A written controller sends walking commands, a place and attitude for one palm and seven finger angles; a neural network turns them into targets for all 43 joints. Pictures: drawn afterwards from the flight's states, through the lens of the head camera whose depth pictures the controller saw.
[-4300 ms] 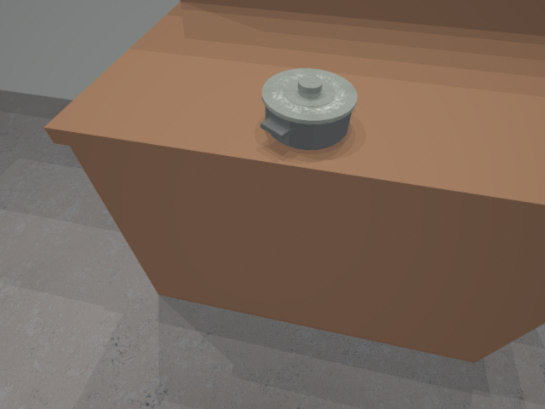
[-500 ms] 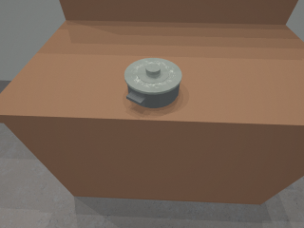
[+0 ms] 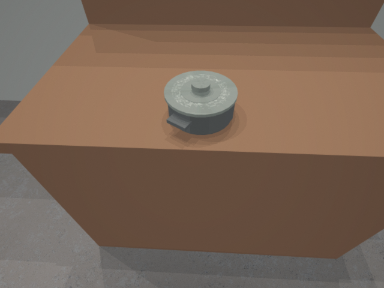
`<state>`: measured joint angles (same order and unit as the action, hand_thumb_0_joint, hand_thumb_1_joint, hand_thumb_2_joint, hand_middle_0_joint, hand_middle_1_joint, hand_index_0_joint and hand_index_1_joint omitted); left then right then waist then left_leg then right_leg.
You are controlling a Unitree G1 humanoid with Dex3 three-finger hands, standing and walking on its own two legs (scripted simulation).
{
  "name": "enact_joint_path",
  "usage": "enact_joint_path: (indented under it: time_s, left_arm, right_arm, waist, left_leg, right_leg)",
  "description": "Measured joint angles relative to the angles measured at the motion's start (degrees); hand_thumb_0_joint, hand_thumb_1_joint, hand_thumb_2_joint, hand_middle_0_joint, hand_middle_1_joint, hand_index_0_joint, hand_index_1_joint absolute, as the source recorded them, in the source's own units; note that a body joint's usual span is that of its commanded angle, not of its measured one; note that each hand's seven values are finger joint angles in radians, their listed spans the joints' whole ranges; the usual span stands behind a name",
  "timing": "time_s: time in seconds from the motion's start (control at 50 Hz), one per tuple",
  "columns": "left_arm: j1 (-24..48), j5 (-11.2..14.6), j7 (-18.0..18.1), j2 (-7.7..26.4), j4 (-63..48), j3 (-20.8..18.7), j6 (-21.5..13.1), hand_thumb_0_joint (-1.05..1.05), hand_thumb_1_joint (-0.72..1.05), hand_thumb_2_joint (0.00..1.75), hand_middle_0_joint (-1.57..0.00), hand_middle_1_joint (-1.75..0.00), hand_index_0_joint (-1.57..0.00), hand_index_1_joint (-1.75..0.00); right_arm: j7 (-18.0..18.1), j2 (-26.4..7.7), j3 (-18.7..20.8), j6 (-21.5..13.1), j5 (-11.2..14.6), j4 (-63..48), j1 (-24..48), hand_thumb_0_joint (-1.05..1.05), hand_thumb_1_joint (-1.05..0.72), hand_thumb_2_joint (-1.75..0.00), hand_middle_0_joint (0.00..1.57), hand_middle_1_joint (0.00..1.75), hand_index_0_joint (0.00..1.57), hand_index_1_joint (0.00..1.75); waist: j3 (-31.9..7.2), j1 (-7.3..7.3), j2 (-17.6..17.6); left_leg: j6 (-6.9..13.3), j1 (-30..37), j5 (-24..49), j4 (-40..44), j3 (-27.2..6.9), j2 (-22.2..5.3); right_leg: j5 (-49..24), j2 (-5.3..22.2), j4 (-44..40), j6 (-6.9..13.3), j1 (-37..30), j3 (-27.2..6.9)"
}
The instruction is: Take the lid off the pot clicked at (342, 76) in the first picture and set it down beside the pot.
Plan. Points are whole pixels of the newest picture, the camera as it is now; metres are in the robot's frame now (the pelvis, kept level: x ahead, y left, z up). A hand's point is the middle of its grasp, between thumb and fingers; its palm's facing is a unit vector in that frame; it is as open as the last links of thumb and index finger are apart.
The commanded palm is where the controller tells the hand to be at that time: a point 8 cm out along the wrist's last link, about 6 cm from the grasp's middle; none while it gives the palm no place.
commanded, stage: look again from close up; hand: left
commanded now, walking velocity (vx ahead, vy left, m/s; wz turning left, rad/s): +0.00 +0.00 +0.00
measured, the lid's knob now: (200, 85) +0.53 +0.01 +0.15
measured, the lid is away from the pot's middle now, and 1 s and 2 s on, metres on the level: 0.00 0.00 0.00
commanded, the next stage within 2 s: shuffle to correct the standing spot in 1.00 s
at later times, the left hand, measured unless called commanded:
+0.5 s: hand out of the picture +0.04 +0.17 -0.17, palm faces +0.01 -0.97 -0.22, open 7.3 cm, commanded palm none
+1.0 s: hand out of the picture +0.04 +0.16 -0.17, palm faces +0.03 -0.98 -0.21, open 7.3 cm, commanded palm none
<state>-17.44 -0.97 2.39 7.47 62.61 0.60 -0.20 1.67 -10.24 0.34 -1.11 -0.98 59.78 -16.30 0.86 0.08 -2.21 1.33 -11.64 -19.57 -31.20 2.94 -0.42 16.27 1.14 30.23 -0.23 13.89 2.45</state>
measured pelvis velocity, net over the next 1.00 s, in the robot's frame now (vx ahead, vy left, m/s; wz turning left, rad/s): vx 0.02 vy -0.02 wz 0.01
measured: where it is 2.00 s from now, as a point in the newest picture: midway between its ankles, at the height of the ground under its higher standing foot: outside the picture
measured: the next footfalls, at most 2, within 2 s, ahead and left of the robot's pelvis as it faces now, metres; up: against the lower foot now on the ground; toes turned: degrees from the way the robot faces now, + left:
left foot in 1.70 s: +0.12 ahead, +0.02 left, +0.00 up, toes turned +5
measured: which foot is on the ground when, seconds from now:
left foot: down 0.00-1.00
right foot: down 0.00-1.00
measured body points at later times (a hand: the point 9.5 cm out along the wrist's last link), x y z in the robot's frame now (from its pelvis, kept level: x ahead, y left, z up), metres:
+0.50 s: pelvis +0.01 -0.01 +0.00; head +0.04 -0.02 +0.45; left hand +0.04 +0.22 -0.15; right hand +0.02 -0.24 -0.16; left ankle -0.03 +0.10 -0.73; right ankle +0.00 -0.13 -0.73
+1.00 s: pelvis +0.02 -0.02 +0.00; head +0.05 -0.02 +0.45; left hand +0.04 +0.21 -0.16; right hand +0.04 -0.25 -0.15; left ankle -0.03 +0.10 -0.73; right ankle +0.00 -0.13 -0.73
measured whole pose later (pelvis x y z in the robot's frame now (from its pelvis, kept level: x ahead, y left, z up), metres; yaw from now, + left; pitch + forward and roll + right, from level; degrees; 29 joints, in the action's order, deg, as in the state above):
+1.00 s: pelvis +0.02 -0.02 +0.00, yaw +0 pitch +0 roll +0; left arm -13.4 -0.4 2.3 10.1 60.4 -0.2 -0.1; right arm 2.3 -8.7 0.2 -0.9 -0.8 63.4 -13.4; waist 3.6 0.7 0.9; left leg -0.8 -8.5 -18.8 -27.2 2.2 -1.5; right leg 17.1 0.0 28.6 1.4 11.7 3.2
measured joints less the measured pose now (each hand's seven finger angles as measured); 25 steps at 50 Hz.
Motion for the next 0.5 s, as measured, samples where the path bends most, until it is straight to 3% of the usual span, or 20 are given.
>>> enact_joint_path:
  time_s: [0.2, 0.5]
  left_arm:
    - [0.84, 0.29, 0.03, 1.26, -1.28, -0.23, 0.31, 0.01, 0.91, 0.9, -0.2, -0.3, -0.2, -0.3]
    - [3.52, 0.49, 0.08, 1.94, -1.84, -0.48, 0.21, 0.01, 0.92, 0.9, -0.2, -0.3, -0.2, -0.3]
  right_arm:
    - [0.12, 0.23, -0.67, -0.01, 0.15, 0.44, -0.54, 0.02, -0.94, -0.9, 0.2, 0.3, 0.2, 0.3]
    - [0.38, 1.49, -0.64, -0.05, 0.18, 2.43, 0.46, 0.01, -0.92, -0.9, 0.2, 0.3, 0.2, 0.3]
  waist:
    - [0.26, 0.32, 0.23]
    - [1.89, 0.09, 1.89]
  left_leg:
    - [0.1, 1.58, 0.13, 1.32, 0.73, 0.81]
    - [-1.17, 2.53, 0.22, 2.64, 0.38, -0.19]
  right_leg:
    - [1.1, 0.76, 1.31, -0.27, -0.17, -0.8]
    - [1.47, -0.27, 0.61, 0.83, -0.85, -0.39]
